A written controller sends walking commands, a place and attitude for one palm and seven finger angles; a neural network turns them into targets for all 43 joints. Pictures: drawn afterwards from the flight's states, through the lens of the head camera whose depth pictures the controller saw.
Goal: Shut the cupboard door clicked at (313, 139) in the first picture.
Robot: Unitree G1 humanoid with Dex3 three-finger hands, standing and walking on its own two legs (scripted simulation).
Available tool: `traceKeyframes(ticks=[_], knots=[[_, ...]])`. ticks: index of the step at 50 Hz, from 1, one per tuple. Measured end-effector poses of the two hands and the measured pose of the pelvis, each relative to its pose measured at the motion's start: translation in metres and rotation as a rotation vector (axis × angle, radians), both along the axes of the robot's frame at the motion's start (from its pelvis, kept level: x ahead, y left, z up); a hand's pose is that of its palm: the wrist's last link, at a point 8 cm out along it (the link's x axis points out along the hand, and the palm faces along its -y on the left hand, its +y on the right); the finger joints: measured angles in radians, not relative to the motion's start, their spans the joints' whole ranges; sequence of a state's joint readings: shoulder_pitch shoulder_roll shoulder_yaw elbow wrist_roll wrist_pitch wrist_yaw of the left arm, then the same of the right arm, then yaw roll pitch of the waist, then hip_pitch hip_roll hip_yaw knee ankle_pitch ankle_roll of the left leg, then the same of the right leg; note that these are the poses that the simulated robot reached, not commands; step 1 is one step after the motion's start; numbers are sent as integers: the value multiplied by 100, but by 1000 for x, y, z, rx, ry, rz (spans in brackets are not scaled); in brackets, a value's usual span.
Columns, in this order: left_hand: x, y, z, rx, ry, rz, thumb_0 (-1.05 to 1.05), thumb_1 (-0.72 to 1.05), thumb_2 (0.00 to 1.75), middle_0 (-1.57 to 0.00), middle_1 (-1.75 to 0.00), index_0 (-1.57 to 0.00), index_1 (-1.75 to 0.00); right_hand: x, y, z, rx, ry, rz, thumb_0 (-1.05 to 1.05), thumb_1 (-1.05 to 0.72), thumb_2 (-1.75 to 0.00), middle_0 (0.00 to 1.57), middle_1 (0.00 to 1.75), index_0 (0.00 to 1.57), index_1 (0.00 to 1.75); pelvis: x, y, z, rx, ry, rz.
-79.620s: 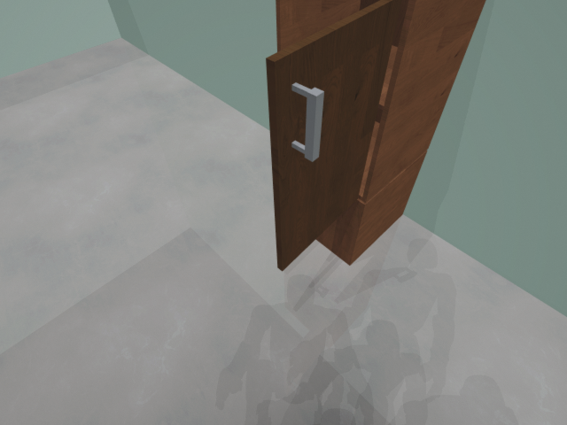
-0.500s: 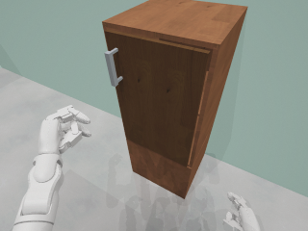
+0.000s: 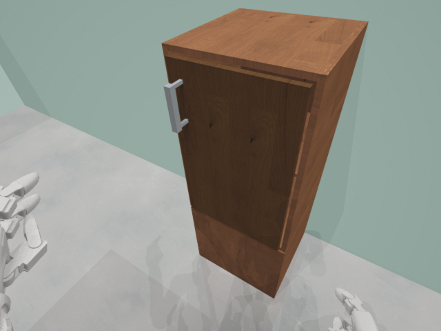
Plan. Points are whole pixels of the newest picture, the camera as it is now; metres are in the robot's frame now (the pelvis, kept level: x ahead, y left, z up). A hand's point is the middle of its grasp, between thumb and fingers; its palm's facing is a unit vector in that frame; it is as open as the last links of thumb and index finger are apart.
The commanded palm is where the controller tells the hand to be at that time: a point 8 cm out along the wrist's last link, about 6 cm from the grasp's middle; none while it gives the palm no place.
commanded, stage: draw the hand back to the body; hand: left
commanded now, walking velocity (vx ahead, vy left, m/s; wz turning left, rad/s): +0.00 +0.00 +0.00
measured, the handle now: (177, 106) +0.61 +0.20 +0.12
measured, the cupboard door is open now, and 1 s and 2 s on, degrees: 0 0 0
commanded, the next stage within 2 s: step back with the hand held close in 0.30 s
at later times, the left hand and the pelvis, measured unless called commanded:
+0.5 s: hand (60, 228) +0.20 +0.27 +0.16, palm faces +0.46 -0.78 -0.42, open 7.4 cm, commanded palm +0.15 +0.30 +0.17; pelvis +0.01 +0.00 +0.00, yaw +0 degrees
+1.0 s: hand (24, 268) +0.14 +0.29 +0.15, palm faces +0.42 -0.79 -0.45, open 7.4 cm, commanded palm +0.09 +0.32 +0.17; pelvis -0.06 +0.02 -0.01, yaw -1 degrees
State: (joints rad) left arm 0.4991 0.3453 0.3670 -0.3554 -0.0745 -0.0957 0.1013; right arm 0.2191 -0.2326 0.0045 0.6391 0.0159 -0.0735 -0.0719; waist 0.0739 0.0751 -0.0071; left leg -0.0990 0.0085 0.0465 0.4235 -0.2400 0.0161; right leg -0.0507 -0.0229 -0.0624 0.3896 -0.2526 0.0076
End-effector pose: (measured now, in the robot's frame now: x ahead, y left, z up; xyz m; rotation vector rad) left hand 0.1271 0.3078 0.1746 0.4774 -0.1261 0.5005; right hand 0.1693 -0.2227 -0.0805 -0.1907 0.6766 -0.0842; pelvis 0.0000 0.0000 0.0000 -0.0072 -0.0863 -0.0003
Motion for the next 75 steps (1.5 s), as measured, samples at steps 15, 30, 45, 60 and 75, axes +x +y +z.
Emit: traceKeyframes(ticks=[15, 30, 45, 60, 75], knots=[[23, -15, -5, -39, -10, -44, 2, 89, 90, -22, -31, -21, -30, 15, 4, 6, 1, -35, 15, 1, -91, -89, 21, 30, 20, 30, 7, -4, 0, 4, 9, -1], [35, -7, -8, 26, 55, -66, 2, 89, 90, -21, -30, -21, -30, 1, -10, -8, -21, 75, -53, 1, -91, -89, 21, 30, 20, 30, 4, 2, -3, -10, 84, -6], [-2, 11, 6, 112, -7, -122, 2, 89, 90, -22, -30, -21, -30, -45, -3, 4, -45, 45, -128, 1, -91, -89, 21, 30, 20, 30, -39, 19, -9, -4, 91, -30], [-80, 20, -1, 137, -129, -64, 2, 89, 90, -22, -30, -21, -30, -114, 5, -9, -98, 79, -47, 1, -91, -89, 21, 30, 20, 30, -92, 17, -20, -33, 64, 59], [-127, 36, -7, 107, -193, -52, 1, 89, 90, -21, -30, -21, -30, -141, 22, -9, -124, 58, -2, 1, -91, -89, 21, 30, 20, 30, -142, 32, -25, -59, 77, 90]])
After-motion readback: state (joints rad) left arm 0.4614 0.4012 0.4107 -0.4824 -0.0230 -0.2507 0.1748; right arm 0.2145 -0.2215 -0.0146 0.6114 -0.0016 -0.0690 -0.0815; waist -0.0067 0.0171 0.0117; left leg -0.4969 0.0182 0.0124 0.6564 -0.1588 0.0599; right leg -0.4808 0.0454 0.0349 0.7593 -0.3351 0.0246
